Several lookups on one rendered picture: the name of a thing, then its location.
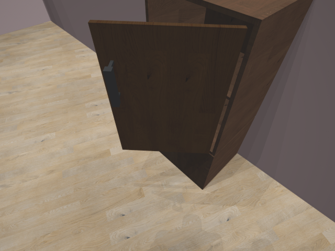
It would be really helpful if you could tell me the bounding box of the handle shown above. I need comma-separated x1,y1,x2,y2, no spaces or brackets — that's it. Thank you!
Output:
103,60,121,107

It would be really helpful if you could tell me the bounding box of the cupboard door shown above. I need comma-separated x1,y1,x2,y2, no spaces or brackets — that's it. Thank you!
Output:
88,20,248,154

